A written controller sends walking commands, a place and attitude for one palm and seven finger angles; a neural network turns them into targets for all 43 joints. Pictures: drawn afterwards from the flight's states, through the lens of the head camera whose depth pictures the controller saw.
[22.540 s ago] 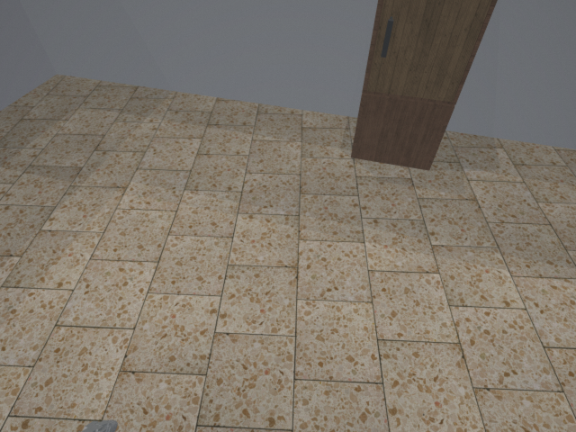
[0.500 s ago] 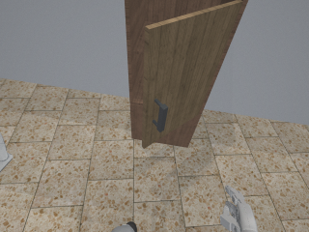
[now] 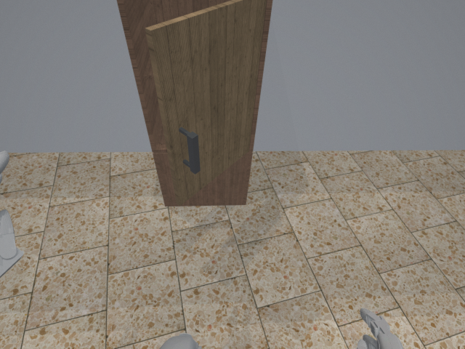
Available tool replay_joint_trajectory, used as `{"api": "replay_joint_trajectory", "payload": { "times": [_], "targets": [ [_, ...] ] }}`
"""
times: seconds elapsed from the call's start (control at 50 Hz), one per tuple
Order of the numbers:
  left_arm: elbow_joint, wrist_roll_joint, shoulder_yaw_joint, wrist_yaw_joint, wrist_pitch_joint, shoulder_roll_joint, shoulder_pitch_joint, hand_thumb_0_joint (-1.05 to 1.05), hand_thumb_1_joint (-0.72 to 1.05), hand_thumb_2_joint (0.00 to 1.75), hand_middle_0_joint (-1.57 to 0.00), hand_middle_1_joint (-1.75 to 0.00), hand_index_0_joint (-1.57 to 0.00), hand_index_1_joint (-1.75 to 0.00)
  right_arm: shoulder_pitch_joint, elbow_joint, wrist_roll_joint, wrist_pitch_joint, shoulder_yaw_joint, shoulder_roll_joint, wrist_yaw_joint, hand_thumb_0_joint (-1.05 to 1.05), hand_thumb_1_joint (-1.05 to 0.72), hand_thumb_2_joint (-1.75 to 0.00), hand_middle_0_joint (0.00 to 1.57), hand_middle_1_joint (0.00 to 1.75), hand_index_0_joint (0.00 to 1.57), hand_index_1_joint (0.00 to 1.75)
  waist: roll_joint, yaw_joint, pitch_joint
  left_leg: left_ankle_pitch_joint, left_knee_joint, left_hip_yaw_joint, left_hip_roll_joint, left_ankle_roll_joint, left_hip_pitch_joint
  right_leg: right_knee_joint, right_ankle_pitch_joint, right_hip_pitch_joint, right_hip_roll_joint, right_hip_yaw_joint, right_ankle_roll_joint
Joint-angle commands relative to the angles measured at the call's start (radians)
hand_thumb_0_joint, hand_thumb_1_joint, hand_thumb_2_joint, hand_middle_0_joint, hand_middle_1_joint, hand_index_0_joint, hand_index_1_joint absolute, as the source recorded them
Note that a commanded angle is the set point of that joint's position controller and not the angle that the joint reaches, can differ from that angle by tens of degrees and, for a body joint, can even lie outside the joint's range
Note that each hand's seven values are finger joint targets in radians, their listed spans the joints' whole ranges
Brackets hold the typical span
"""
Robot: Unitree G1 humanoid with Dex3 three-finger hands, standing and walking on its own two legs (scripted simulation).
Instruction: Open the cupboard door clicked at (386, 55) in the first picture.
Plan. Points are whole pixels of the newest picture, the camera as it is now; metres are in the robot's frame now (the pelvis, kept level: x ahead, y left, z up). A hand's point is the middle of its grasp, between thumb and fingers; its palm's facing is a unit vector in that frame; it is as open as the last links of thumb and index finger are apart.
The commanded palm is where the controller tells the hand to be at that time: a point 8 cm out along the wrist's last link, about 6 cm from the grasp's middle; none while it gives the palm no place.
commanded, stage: stop stepping back and stand still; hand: left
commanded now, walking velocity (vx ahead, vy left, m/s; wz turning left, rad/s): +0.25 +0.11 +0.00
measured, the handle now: (189, 150) +0.64 +0.16 -0.09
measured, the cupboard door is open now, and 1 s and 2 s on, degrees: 46 46 46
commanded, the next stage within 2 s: let the arm hang, fingers relaxed in 0.46 s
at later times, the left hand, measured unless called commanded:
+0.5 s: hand out of the picture +0.15 +0.28 +0.16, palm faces +0.49 -0.75 -0.45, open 7.4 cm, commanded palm +0.09 +0.32 +0.18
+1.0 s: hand out of the picture -0.04 +0.20 -0.17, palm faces +0.10 -0.97 -0.23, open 7.0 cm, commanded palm none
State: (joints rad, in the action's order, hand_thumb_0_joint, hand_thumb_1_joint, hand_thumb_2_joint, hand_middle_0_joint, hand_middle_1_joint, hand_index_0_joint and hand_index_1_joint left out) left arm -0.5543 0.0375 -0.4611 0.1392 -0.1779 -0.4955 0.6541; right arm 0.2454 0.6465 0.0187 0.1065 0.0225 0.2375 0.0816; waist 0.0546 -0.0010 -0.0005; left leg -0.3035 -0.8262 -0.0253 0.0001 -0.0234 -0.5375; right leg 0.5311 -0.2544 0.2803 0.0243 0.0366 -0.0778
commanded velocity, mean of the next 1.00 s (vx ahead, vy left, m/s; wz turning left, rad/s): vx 0.05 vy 0.00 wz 0.00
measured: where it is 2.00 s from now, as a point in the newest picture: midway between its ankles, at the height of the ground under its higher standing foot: outside the picture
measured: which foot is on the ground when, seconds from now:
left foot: up 0.00-0.16, down 0.18-1.00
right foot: down 0.00-1.00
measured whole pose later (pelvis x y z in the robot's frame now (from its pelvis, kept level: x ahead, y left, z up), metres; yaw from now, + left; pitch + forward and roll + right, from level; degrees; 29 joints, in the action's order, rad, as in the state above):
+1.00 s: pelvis -0.04 +0.00 +0.01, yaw +6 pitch -1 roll +0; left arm 1.05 -0.01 -0.01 0.01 0.02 -0.22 0.24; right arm 0.22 1.06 0.02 -0.03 0.00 0.23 0.02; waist 0.00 0.00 -0.08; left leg -0.21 -0.44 0.03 0.01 -0.02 -0.21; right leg 0.43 -0.20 0.20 0.04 0.00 -0.03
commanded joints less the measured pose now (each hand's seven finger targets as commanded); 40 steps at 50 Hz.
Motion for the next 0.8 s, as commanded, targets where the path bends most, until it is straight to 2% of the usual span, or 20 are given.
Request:
{"api": "replay_joint_trajectory", "payload": {
  "times": [0.0, 0.1, 0.16, 0.2, 0.24, 0.3, 0.36, 0.4, 0.46, 0.52, 0.54, 0.56, 0.6, 0.62, 0.64, 0.66, 0.68, 0.7, 0.74, 0.78],
  "targets": [
    [-0.003, -0.015, -0.048, 0.040, -0.063, -0.083, -0.223, 0.00, 0.90, 0.90, -0.20, -0.30, -0.20, -0.30, -0.076, -0.115, -0.010, 0.068, 0.021, 0.092, 0.026, 0.00, -0.90, -0.90, 0.20, 0.30, 0.20, 0.30, 0.040, 0.035, 0.015, -0.016, -0.060, -0.006, 0.040, 0.012, 0.154, -0.350, -0.366, 0.183, -0.259, -0.217, -0.018],
    [-0.056, -0.036, -0.013, 0.046, -0.070, -0.076, -0.247, 0.00, 0.90, 0.90, -0.20, -0.30, -0.20, -0.30, -0.065, -0.112, -0.005, 0.109, 0.018, 0.102, 0.033, 0.00, -0.90, -0.90, 0.20, 0.30, 0.20, 0.30, 0.012, 0.009, 0.012, -0.103, 0.371, -0.050, 0.009, 0.070, 0.291, -0.285, -0.350, 0.060, -0.222, -0.226, 0.002],
    [-0.141, -0.026, -0.077, 0.046, -0.093, -0.123, -0.210, 0.00, 0.90, 0.90, -0.20, -0.30, -0.20, -0.30, -0.070, -0.153, -0.008, 0.107, 0.025, 0.123, 0.027, 0.00, -0.90, -0.90, 0.20, 0.30, 0.20, 0.30, -0.094, 0.003, 0.060, -0.001, 0.467, 0.082, 0.105, 0.101, 0.277, -0.103, -0.098, -0.063, -0.106, -0.139, 0.053],
    [-0.150, -0.022, -0.104, 0.041, -0.101, -0.125, -0.162, 0.00, 0.90, 0.90, -0.20, -0.30, -0.20, -0.30, -0.072, -0.141, -0.010, 0.100, 0.010, 0.095, 0.018, 0.00, -0.90, -0.90, 0.20, 0.30, 0.20, 0.30, -0.190, 0.009, 0.042, -0.138, 0.509, 0.093, 0.117, 0.101, 0.208, -0.077, -0.166, -0.051, -0.082, -0.105, 0.056],
    [-0.157, -0.028, -0.104, 0.040, -0.104, -0.121, -0.197, 0.00, 0.90, 0.90, -0.20, -0.30, -0.20, -0.30, -0.086, -0.142, -0.009, 0.104, 0.009, 0.095, 0.018, 0.00, -0.90, -0.90, 0.20, 0.30, 0.20, 0.30, -0.215, 0.012, -0.016, -0.279, 0.549, 0.120, 0.143, 0.104, 0.119, -0.038, -0.175, -0.059, -0.053, -0.075, 0.061],
    [-0.058, -0.024, -0.082, 0.039, -0.094, -0.085, -0.185, 0.00, 0.90, 0.90, -0.20, -0.30, -0.20, -0.30, -0.078, -0.138, -0.011, 0.105, 0.013, 0.095, 0.013, 0.00, -0.90, -0.90, 0.20, 0.30, 0.20, 0.30, -0.088, 0.014, -0.020, -0.202, 0.432, 0.063, 0.101, 0.089, 0.116, -0.099, -0.177, -0.051, -0.078, -0.148, 0.044],
    [-0.006, -0.018, -0.059, 0.031, -0.090, -0.080, -0.207, 0.00, 0.90, 0.90, -0.20, -0.30, -0.20, -0.30, -0.064, -0.121, -0.011, 0.098, 0.012, 0.080, 0.004, 0.00, -0.90, -0.90, 0.20, 0.30, 0.20, 0.30, 0.046, 0.020, -0.017, -0.138, 0.190, -0.018, 0.021, 0.060, 0.159, -0.271, -0.404, 0.055, -0.212, -0.342, -0.019],
    [0.008, -0.018, -0.051, 0.032, -0.085, -0.077, -0.223, 0.00, 0.90, 0.90, -0.20, -0.30, -0.20, -0.30, -0.055, -0.113, -0.013, 0.089, 0.010, 0.076, -0.005, 0.00, -0.90, -0.90, 0.20, 0.30, 0.20, 0.30, 0.114, 0.020, 0.018, -0.074, 0.127, -0.017, 0.022, 0.055, 0.182, -0.288, -0.375, 0.036, -0.268, -0.343, -0.051],
    [-0.050, -0.012, -0.050, 0.027, -0.085, -0.079, -0.212, 0.00, 0.90, 0.90, -0.20, -0.30, -0.20, -0.30, -0.084, -0.125, -0.010, 0.087, 0.002, 0.083, 0.000, 0.00, -0.90, -0.90, 0.20, 0.30, 0.20, 0.30, -0.038, 0.019, 0.019, -0.041, 0.366, 0.029, 0.048, 0.066, 0.313, -0.170, -0.235, 0.085, -0.173, -0.183, 0.007],
    [-0.126, -0.023, -0.064, 0.029, -0.100, -0.087, -0.232, 0.00, 0.90, 0.90, -0.20, -0.30, -0.20, -0.30, -0.107, -0.139, -0.010, 0.093, -0.009, 0.084, 0.006, 0.00, -0.90, -0.90, 0.20, 0.30, 0.20, 0.30, -0.238, 0.006, -0.021, -0.116, 0.586, 0.208, 0.178, 0.100, 0.198, 0.020, -0.062, 0.002, -0.043, -0.049, 0.076],
    [0.674, -0.076, 0.378, -0.101, 0.040, 0.128, -0.289, 0.00, 0.90, 0.90, -0.20, -0.30, -0.20, -0.30, -0.126, 0.106, -0.011, 0.138, 0.070, 0.232, -0.073, 0.00, -0.90, -0.90, 0.20, 0.30, 0.20, 0.30, -0.277, 0.085, -0.124, 0.163, 0.468, 0.255, 0.190, 0.116, 0.159, 0.234, 0.009, 0.180, -0.039, 0.004, 0.078],
    [0.682, -0.080, 0.321, -0.129, 0.156, 0.149, -0.302, 0.00, 0.90, 0.90, -0.20, -0.30, -0.20, -0.30, -0.052, 0.090, 0.003, 0.028, 0.068, 0.219, -0.082, 0.00, -0.90, -0.90, 0.20, 0.30, 0.20, 0.30, -0.242, 0.051, -0.064, 0.414, 0.473, 0.269, 0.219, 0.157, 0.152, 0.249, -0.135, 0.154, -0.064, -0.058, 0.066],
    [0.752, -0.069, 0.353, -0.130, 0.179, 0.199, -0.318, 0.00, 0.90, 0.90, -0.20, -0.30, -0.20, -0.30, -0.043, 0.063, 0.021, -0.015, 0.040, 0.166, -0.072, 0.00, -0.90, -0.90, 0.20, 0.30, 0.20, 0.30, -0.070, 0.021, 0.040, 0.648, 0.401, 0.294, 0.241, 0.194, 0.255, 0.259, -0.204, 0.138, -0.037, -0.062, 0.070],
    [0.810, -0.070, 0.360, -0.129, 0.171, 0.184, -0.321, 0.00, 0.90, 0.90, -0.20, -0.30, -0.20, -0.30, -0.053, 0.063, 0.022, -0.025, 0.033, 0.170, -0.071, 0.00, -0.90, -0.90, 0.20, 0.30, 0.20, 0.30, -0.001, -0.001, 0.083, 0.732, 0.350, 0.252, 0.215, 0.177, 0.306, 0.149, -0.103, 0.066, -0.038, -0.052, 0.066],
    [0.880, -0.075, 0.361, -0.128, 0.162, 0.155, -0.319, 0.00, 0.90, 0.90, -0.20, -0.30, -0.20, -0.30, -0.053, 0.069, 0.017, -0.033, 0.033, 0.177, -0.072, 0.00, -0.90, -0.90, 0.20, 0.30, 0.20, 0.30, 0.069, -0.016, 0.140, 0.719, 0.304, 0.185, 0.159, 0.130, 0.331, 0.044, 0.158, -0.039, -0.044, -0.057, 0.059],
    [0.959, -0.073, 0.360, -0.126, 0.153, 0.114, -0.324, 0.00, 0.90, 0.90, -0.20, -0.30, -0.20, -0.30, -0.057, 0.086, 0.005, -0.038, 0.036, 0.168, -0.072, 0.00, -0.90, -0.90, 0.20, 0.30, 0.20, 0.30, 0.100, -0.015, 0.165, 0.554, 0.258, 0.113, 0.085, 0.080, 0.285, 0.000, 0.417, -0.139, -0.105, -0.139, 0.038],
    [1.027, -0.069, 0.369, -0.128, 0.152, 0.076, -0.368, 0.00, 0.90, 0.90, -0.20, -0.30, -0.20, -0.30, -0.034, 0.109, -0.003, -0.048, 0.033, 0.155, -0.078, 0.00, -0.90, -0.90, 0.20, 0.30, 0.20, 0.30, 0.062, 0.014, 0.116, 0.311, 0.271, 0.087, 0.041, 0.051, 0.268, -0.040, 0.447, -0.109, -0.184, -0.205, 0.002],
    [1.087, -0.066, 0.377, -0.128, 0.154, 0.052, -0.409, 0.00, 0.90, 0.90, -0.20, -0.30, -0.20, -0.30, -0.027, 0.129, 0.001, -0.063, 0.031, 0.151, -0.080, 0.00, -0.90, -0.90, 0.20, 0.30, 0.20, 0.30, 0.023, 0.026, 0.097, 0.214, 0.295, 0.072, 0.020, 0.046, 0.284, -0.059, 0.410, -0.090, -0.198, -0.225, -0.010],
    [1.203, -0.061, 0.389, -0.122, 0.155, 0.044, -0.452, 0.00, 0.90, 0.90, -0.20, -0.30, -0.20, -0.30, -0.050, 0.166, 0.008, -0.083, 0.028, 0.151, -0.075, 0.00, -0.90, -0.90, 0.20, 0.30, 0.20, 0.30, 0.090, 0.022, 0.098, 0.237, 0.313, 0.068, 0.022, 0.044, 0.308, -0.072, 0.438, -0.121, -0.164, -0.202, 0.002],
    [1.309, -0.053, 0.408, -0.118, 0.156, 0.070, -0.463, 0.00, 0.90, 0.90, -0.20, -0.30, -0.20, -0.30, -0.058, 0.222, 0.006, -0.088, 0.016, 0.135, -0.070, 0.00, -0.90, -0.90, 0.20, 0.30, 0.20, 0.30, -0.035, 0.022, 0.085, 0.282, 0.360, 0.077, 0.042, 0.041, 0.359, -0.089, 0.399, -0.110, -0.144, -0.191, 0.016]
  ]
}}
